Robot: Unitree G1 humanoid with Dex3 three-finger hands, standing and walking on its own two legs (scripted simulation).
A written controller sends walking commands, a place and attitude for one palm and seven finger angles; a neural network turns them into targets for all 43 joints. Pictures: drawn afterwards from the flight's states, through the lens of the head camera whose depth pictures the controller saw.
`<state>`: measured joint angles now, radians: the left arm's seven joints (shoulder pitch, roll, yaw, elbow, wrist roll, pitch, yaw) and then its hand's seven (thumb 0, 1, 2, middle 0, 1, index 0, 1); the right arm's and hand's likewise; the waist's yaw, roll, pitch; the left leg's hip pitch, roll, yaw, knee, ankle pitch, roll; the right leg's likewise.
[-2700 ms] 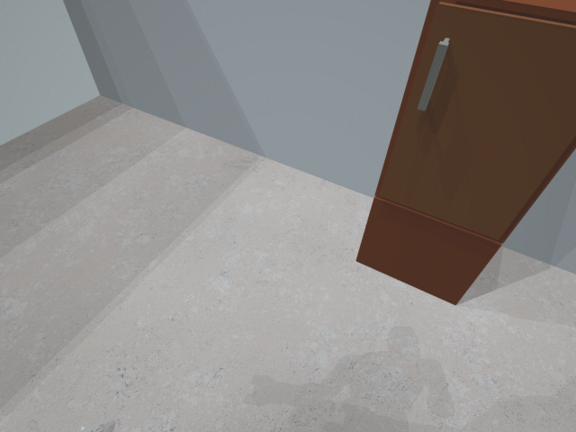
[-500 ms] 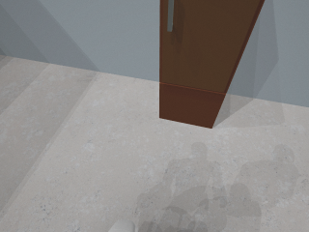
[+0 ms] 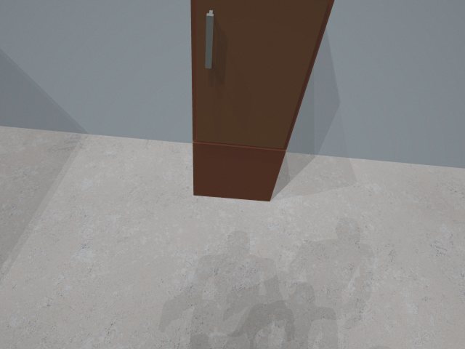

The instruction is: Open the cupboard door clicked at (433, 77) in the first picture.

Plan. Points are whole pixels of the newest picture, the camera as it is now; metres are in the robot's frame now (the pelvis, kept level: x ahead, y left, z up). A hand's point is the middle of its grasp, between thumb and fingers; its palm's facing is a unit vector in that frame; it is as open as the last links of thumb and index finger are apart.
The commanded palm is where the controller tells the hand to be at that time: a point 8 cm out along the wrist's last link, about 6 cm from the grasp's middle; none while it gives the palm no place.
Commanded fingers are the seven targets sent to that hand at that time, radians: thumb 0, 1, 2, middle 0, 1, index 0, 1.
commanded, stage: take the last steps up to it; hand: left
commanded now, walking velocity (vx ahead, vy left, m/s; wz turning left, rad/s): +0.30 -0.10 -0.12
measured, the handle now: (209, 40) +0.96 +0.13 +0.10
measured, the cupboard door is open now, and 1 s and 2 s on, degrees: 0 0 0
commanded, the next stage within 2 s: come to a stop and stand still in 1.10 s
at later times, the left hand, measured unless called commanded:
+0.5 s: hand (183, 338) +0.18 +0.10 -0.17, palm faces +0.04 -0.98 -0.21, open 7.1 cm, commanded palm none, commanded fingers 0.00 0.90 0.90 -0.20 -0.30 -0.20 -0.30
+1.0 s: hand (177, 283) +0.29 +0.13 -0.19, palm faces +0.06 -0.99 -0.13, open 7.4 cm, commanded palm none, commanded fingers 0.00 0.90 0.90 -0.20 -0.30 -0.20 -0.30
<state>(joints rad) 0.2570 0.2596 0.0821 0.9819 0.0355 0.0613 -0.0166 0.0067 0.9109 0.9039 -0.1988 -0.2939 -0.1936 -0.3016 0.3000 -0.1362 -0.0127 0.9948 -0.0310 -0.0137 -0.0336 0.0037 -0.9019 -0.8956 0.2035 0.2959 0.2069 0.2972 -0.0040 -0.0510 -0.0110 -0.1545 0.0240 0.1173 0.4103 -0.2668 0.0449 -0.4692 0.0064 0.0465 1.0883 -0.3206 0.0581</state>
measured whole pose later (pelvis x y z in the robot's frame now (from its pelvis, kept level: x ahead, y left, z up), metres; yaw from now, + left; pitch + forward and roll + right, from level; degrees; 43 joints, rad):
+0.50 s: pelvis +0.11 -0.09 +0.00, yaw +0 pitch +0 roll -1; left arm 0.22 0.17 0.06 1.03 0.01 -0.07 0.02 -0.04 0.96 0.90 -0.21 -0.29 -0.20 -0.30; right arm 0.39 -0.17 -0.06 1.13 -0.04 0.01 0.00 0.01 -0.91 -0.90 0.20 0.30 0.20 0.30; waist -0.03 0.02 -0.01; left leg -0.48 0.12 0.09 1.07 -0.33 -0.02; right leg -0.11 -0.01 -0.17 0.40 -0.28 -0.03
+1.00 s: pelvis +0.30 -0.04 +0.00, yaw -1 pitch -1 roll -1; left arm 0.31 0.17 0.06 1.09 0.03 -0.02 0.00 0.01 0.91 0.90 -0.20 -0.29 -0.19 -0.30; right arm 0.26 -0.15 -0.05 1.05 -0.02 -0.07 -0.03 -0.02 -0.95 -0.90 0.20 0.30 0.21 0.30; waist 0.02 -0.05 0.04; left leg -0.18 0.00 0.19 0.42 -0.23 0.08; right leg -0.53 -0.11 -0.04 1.14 -0.24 0.02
